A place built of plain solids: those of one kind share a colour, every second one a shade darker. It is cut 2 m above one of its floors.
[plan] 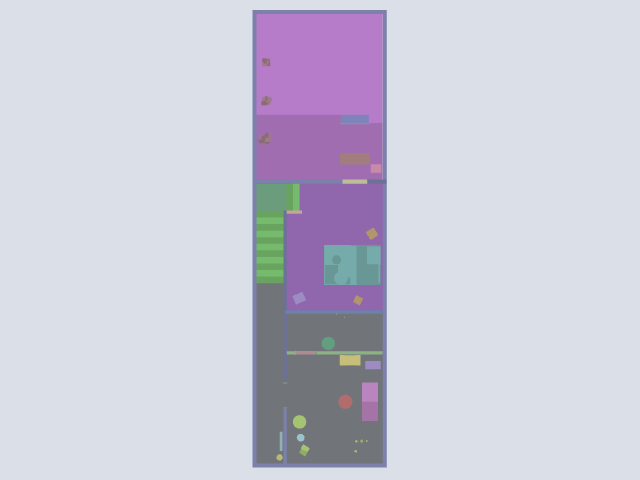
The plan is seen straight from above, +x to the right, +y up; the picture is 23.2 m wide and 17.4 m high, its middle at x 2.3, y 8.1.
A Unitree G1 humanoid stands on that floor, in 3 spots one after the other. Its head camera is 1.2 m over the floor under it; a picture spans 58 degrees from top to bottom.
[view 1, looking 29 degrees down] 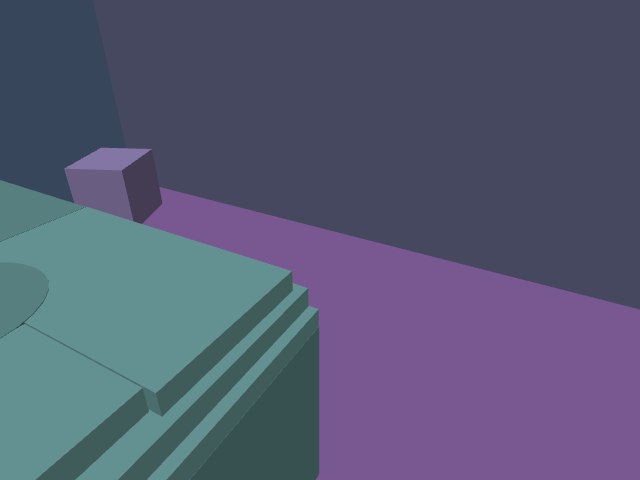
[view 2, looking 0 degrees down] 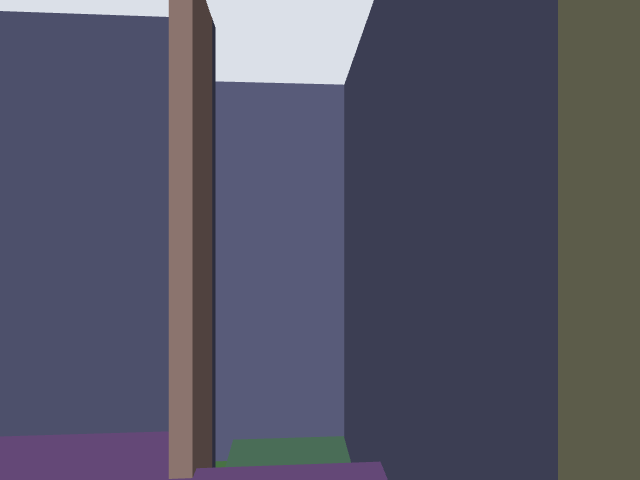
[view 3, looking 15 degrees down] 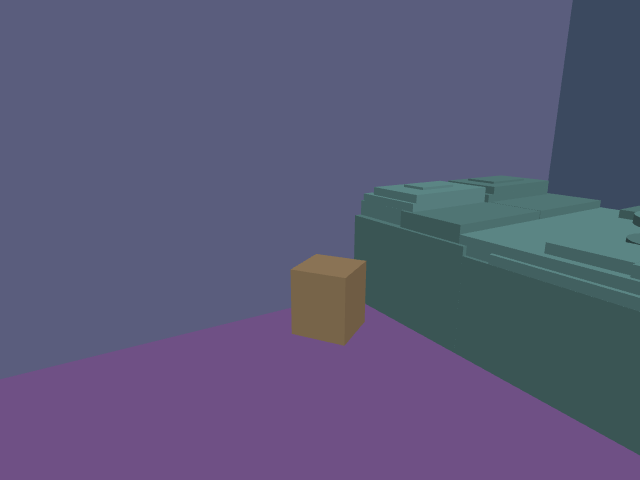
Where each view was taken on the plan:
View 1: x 3.12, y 8.29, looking -151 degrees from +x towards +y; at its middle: upper_floor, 2.48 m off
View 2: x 3.87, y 9.65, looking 176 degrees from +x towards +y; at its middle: wall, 3.88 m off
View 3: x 2.17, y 9.65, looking -32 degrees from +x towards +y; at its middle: wall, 2.93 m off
